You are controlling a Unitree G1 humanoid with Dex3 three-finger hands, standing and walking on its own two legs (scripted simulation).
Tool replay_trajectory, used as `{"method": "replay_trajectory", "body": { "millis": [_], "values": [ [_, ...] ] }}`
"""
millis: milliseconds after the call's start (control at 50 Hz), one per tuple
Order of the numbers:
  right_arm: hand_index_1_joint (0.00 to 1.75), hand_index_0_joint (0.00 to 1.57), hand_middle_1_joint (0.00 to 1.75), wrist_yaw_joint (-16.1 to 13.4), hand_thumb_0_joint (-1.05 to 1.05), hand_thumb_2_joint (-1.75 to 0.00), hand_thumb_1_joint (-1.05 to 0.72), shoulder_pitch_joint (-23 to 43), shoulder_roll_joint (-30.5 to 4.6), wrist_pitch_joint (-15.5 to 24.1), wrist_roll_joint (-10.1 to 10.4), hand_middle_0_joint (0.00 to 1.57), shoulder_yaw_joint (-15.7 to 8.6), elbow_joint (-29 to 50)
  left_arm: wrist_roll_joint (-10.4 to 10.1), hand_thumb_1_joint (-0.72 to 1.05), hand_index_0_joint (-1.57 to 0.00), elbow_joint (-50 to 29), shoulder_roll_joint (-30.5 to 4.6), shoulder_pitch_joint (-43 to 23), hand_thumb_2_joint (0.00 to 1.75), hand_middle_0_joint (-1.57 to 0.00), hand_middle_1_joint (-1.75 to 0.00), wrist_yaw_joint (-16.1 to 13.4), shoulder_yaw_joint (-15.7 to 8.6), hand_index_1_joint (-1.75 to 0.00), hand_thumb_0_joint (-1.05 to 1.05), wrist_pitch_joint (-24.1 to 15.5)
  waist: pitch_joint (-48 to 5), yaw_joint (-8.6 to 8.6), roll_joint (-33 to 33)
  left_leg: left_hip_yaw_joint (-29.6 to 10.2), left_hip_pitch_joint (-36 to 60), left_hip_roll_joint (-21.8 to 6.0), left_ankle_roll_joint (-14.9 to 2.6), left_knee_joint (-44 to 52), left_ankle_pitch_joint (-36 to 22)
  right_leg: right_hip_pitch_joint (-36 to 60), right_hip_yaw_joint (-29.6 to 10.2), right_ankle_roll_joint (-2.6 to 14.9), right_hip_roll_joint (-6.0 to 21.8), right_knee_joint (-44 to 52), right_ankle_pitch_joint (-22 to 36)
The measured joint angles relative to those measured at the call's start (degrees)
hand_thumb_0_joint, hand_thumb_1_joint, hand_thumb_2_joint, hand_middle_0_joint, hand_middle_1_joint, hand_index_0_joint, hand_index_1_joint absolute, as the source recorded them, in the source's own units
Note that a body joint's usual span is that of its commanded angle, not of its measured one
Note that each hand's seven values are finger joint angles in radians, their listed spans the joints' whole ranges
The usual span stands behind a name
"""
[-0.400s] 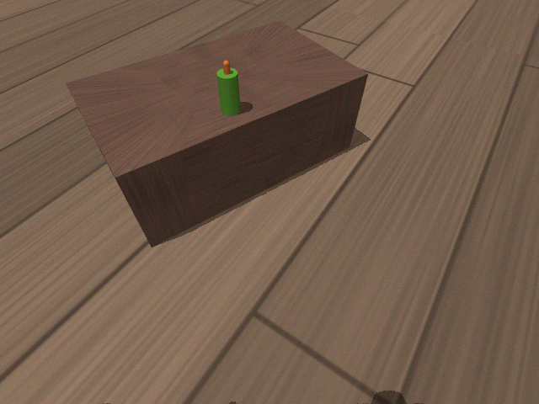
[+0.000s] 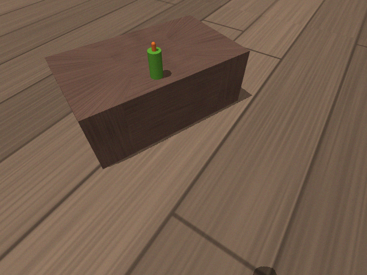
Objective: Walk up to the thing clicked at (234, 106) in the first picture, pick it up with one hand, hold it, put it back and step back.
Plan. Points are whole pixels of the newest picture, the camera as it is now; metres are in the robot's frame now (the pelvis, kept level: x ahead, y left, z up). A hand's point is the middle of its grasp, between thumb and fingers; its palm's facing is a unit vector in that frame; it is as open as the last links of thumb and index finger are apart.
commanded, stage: stand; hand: right
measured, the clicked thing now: (155, 60) +1.21 +0.17 -0.23
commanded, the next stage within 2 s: walk up in 0.72 s
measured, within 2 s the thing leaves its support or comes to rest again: neither
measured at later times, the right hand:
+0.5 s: hand out of the picture +0.08 -0.25 -0.16, palm faces -0.03 +0.94 -0.33, open 7.4 cm
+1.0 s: hand (286, 268) +0.16 -0.23 -0.14, palm faces -0.21 +0.89 -0.41, open 7.4 cm
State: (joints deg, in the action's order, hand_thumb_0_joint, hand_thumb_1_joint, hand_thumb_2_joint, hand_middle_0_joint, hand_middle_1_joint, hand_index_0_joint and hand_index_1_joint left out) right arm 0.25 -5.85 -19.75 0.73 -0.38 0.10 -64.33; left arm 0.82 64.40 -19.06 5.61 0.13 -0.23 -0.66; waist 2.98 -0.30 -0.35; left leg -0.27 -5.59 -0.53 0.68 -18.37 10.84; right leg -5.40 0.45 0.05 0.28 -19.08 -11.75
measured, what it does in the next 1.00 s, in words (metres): lifts its left foot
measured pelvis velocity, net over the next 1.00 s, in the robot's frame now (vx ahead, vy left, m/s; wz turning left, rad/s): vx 0.04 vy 0.04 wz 0.18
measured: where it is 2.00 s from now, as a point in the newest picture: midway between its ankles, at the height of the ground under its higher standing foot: (164, 223)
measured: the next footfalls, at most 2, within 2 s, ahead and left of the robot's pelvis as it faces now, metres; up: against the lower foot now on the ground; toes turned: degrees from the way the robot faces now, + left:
left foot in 1.04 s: +0.16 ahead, +0.23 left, +0.00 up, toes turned +18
right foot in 1.56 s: +0.47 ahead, +0.02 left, +0.00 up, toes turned +19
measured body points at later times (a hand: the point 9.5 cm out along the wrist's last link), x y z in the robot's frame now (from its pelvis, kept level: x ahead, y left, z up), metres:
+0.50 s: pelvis +0.00 +0.00 +0.00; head +0.01 +0.00 +0.45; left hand +0.08 +0.30 -0.13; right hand +0.08 -0.30 -0.13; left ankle -0.01 +0.13 -0.75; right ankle -0.01 -0.12 -0.75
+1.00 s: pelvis +0.04 +0.04 -0.01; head +0.05 +0.07 +0.44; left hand +0.04 +0.38 -0.14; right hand +0.17 -0.28 -0.11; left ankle +0.10 +0.20 -0.73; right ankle -0.01 -0.12 -0.75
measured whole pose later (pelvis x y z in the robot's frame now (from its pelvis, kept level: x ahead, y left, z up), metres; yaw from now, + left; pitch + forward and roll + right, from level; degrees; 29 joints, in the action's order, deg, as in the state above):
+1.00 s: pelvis +0.04 +0.04 -0.01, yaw +10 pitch -2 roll -2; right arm 5.8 -14.2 -24.8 0.1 -1.6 -5.6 -55.0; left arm 3.4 54.2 -24.9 13.5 3.6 -5.9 -2.3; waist 3.7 -2.4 0.9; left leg 1.6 -24.9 -6.4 -0.2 -40.2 17.8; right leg -0.3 9.9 -1.0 4.8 -22.8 -20.0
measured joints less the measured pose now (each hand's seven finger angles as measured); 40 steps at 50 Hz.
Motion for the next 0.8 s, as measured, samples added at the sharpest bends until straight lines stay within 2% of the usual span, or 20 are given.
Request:
{"method": "replay_trajectory", "body": {
  "millis": [720,780,800],
  "values": [
    [0.30,0.20,0.30,-0.1,0.01,-0.90,-0.91,-0.5,-0.2,0.1,0.1,0.21,0.2,0.1,0.0,0.90,-0.21,-0.5,-0.4,0.5,0.90,-0.21,-0.30,0.0,0.0,-0.30,0.00,0.0,-0.1,-0.01,0.1,0.0,0.5,0.0,-0.07,0.6,-0.2,0.7,0.0,-0.12,0.0,0.9,0.4],
    [0.30,0.20,0.30,1.6,0.01,-0.90,-0.91,-3.3,-0.8,-0.4,-0.5,0.21,-1.5,2.9,0.9,0.90,-0.21,-3.3,-0.7,1.2,0.90,-0.21,-0.30,1.7,-1.9,-0.30,0.00,-0.6,-0.5,0.49,-0.6,-2.2,-3.4,0.1,-1.77,-6.9,5.7,-0.6,2.5,0.72,0.0,-2.9,-4.6],
    [0.30,0.20,0.30,2.0,0.01,-0.90,-0.90,-4.3,-1.1,-0.8,-0.8,0.21,-1.9,3.5,1.2,0.90,-0.21,-4.6,-1.0,1.6,0.90,-0.21,-0.30,2.0,-2.6,-0.30,0.00,-1.1,-0.8,0.42,-0.6,-2.0,-5.8,0.0,-2.27,-11.8,8.1,-0.6,3.6,1.01,0.3,-3.2,-4.0]
  ]
}}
